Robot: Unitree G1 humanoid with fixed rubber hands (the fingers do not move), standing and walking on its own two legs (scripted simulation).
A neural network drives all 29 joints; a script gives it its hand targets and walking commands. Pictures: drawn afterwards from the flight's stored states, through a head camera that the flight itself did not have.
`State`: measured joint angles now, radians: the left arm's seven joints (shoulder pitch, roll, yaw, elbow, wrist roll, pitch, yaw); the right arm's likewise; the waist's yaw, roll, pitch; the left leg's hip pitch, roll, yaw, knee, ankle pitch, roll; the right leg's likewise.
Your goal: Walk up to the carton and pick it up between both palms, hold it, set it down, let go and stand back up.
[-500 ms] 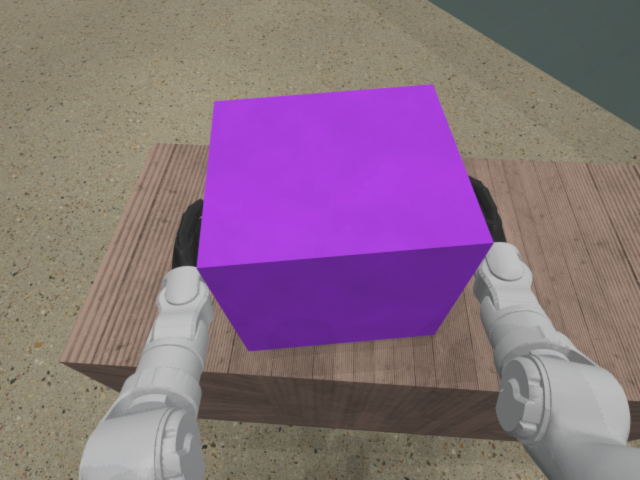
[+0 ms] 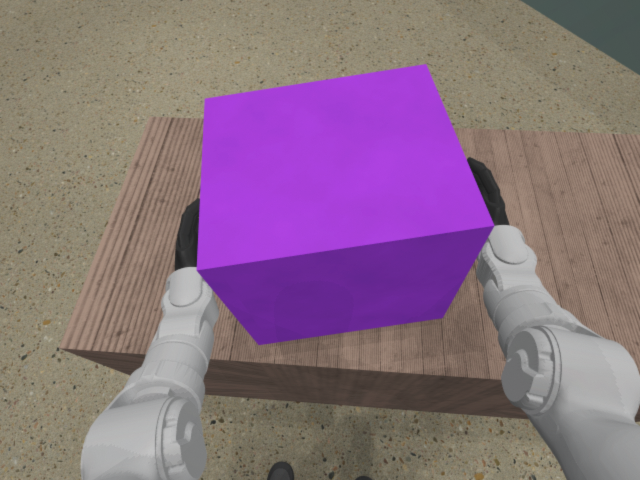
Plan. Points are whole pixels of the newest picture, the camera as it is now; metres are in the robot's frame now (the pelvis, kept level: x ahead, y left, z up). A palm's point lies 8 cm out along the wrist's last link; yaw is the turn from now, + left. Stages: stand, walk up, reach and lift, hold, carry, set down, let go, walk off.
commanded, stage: set down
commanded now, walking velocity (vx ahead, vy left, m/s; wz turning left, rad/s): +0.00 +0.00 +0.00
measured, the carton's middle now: (334, 218) +0.47 +0.04 -0.04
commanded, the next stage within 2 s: none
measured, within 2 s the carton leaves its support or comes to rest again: rests again in 0.42 s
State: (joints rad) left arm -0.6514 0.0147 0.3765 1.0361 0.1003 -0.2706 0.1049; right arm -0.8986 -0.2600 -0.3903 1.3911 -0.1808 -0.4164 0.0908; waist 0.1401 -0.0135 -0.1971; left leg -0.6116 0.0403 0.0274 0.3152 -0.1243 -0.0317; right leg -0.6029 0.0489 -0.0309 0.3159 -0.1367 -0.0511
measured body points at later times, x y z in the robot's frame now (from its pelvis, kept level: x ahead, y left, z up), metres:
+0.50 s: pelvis +0.00 +0.00 -0.01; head +0.15 -0.03 +0.41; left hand +0.38 +0.22 -0.04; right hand +0.49 -0.15 -0.02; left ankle -0.02 +0.14 -0.74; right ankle -0.02 -0.08 -0.74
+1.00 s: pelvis -0.02 +0.01 -0.02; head +0.15 -0.01 +0.40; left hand +0.39 +0.23 -0.04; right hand +0.49 -0.15 -0.03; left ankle -0.02 +0.14 -0.74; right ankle -0.02 -0.08 -0.74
